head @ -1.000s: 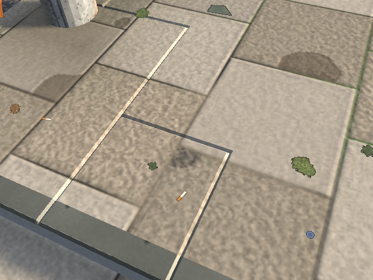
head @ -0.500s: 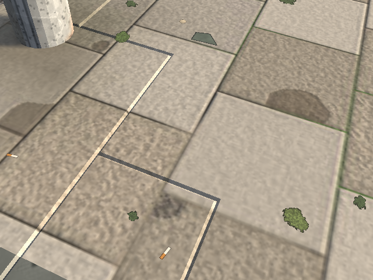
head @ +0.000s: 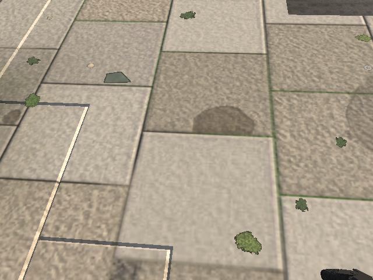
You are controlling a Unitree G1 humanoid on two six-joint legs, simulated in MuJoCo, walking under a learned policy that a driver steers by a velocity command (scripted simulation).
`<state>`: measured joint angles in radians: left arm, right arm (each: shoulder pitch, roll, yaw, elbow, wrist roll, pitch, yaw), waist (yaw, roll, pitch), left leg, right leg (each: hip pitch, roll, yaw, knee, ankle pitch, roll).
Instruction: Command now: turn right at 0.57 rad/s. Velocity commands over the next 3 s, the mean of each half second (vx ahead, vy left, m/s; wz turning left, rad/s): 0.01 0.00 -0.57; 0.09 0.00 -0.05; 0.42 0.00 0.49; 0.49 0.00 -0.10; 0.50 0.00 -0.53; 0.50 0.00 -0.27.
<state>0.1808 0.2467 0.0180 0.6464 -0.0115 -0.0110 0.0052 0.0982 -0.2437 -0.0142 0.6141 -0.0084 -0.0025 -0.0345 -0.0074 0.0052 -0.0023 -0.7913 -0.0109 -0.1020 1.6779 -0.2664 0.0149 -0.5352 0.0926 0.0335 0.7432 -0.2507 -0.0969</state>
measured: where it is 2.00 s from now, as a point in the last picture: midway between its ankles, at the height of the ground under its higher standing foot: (172, 204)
